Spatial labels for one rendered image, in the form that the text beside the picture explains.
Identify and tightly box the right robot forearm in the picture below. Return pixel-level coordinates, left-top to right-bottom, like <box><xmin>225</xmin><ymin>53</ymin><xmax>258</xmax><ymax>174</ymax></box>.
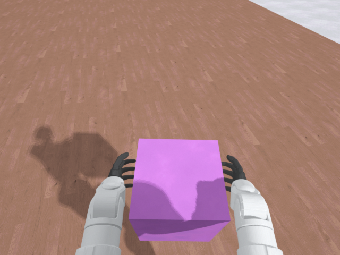
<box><xmin>230</xmin><ymin>179</ymin><xmax>283</xmax><ymax>255</ymax></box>

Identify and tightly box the left robot forearm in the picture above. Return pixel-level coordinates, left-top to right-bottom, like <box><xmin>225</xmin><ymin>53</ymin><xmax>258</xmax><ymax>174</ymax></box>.
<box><xmin>75</xmin><ymin>176</ymin><xmax>126</xmax><ymax>255</ymax></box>

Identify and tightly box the carton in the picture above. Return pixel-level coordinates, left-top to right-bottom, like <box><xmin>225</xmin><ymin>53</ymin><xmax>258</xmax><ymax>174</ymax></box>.
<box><xmin>129</xmin><ymin>139</ymin><xmax>231</xmax><ymax>242</ymax></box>

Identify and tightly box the left robot hand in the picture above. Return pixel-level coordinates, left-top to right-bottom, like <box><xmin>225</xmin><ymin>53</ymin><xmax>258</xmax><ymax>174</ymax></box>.
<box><xmin>108</xmin><ymin>152</ymin><xmax>136</xmax><ymax>188</ymax></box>

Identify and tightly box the right robot hand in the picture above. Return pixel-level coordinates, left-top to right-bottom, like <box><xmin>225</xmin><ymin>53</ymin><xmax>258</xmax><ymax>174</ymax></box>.
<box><xmin>221</xmin><ymin>155</ymin><xmax>247</xmax><ymax>192</ymax></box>

